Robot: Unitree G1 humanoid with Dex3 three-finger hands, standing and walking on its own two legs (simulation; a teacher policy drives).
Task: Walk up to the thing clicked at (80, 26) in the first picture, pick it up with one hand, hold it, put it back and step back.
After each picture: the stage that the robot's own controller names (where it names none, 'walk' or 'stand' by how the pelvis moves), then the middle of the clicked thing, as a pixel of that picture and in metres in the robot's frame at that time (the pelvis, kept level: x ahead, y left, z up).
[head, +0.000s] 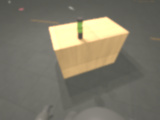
stand; (80, 29) +0.93 +0.18 +0.03
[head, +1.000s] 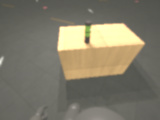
walk; (87, 33) +0.86 +0.12 +0.04
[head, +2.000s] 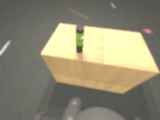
walk; (79, 40) +0.60 +0.19 +0.05
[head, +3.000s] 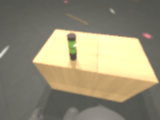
stand; (72, 48) +0.54 +0.17 +0.06
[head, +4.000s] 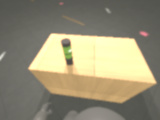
stand; (68, 53) +0.49 +0.21 +0.04
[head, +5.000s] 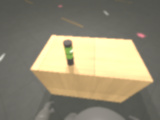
stand; (69, 53) +0.51 +0.21 +0.03
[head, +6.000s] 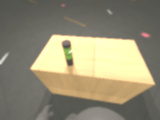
stand; (68, 54) +0.50 +0.22 +0.03
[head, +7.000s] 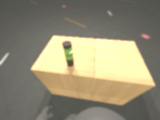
stand; (68, 55) +0.50 +0.21 +0.03
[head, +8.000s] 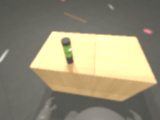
rise first; (68, 52) +0.50 +0.21 +0.03
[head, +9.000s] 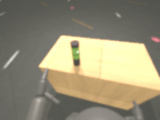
rise first; (75, 54) +0.51 +0.19 +0.03
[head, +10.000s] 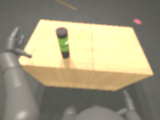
go down; (64, 45) +0.51 +0.17 +0.06
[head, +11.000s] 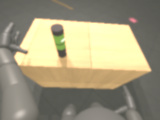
go down; (60, 43) +0.51 +0.18 +0.08
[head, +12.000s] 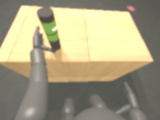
close in; (51, 33) +0.52 +0.19 +0.12
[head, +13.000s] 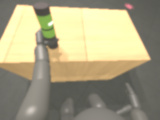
lift; (48, 30) +0.55 +0.20 +0.12
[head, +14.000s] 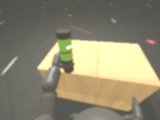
lift; (66, 53) +0.33 +0.16 +0.24
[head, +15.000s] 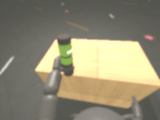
hold; (66, 57) +0.33 +0.16 +0.19
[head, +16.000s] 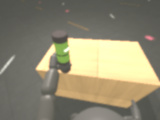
hold; (63, 55) +0.33 +0.18 +0.22
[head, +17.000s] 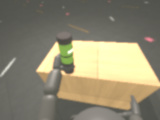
hold; (67, 56) +0.32 +0.15 +0.22
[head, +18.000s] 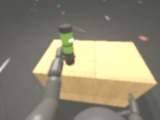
crouch; (68, 47) +0.41 +0.16 +0.22
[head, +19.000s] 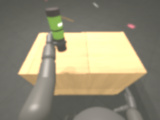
lower; (58, 32) +0.51 +0.17 +0.22
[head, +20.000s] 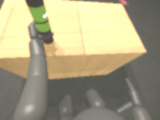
lower; (42, 23) +0.57 +0.20 +0.14
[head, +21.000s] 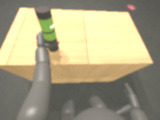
lower; (49, 33) +0.53 +0.20 +0.12
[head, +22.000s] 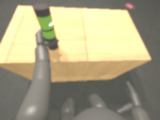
lower; (48, 31) +0.54 +0.20 +0.12
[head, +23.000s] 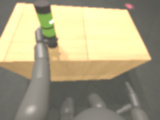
lower; (48, 28) +0.55 +0.20 +0.12
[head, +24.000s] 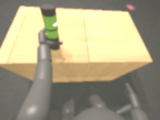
open; (52, 31) +0.55 +0.19 +0.12
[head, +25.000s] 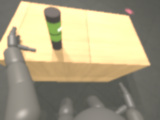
sink last; (55, 33) +0.52 +0.18 +0.11
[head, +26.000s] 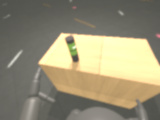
sink last; (73, 50) +0.52 +0.21 +0.07
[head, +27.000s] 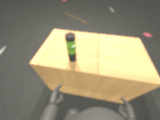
stand; (71, 49) +0.51 +0.18 +0.08
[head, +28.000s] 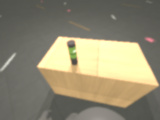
stand; (73, 53) +0.53 +0.19 +0.03
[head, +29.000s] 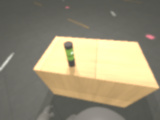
stand; (70, 55) +0.50 +0.20 +0.03
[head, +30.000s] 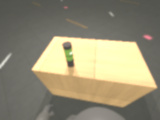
stand; (69, 55) +0.49 +0.21 +0.03
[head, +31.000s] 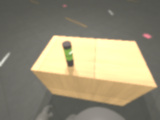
stand; (68, 55) +0.49 +0.21 +0.03
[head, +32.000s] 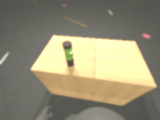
stand; (69, 55) +0.49 +0.21 +0.03
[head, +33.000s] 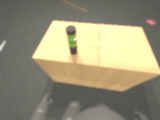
walk; (72, 42) +0.55 +0.18 +0.04
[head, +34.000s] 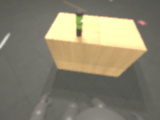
walk; (79, 24) +0.82 +0.16 +0.05
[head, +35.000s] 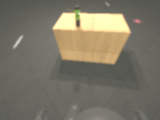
walk; (77, 16) +1.16 +0.26 +0.05
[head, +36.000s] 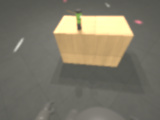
stand; (78, 20) +1.11 +0.21 +0.04
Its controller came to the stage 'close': yes
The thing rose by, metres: 0.19
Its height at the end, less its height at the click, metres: +0.00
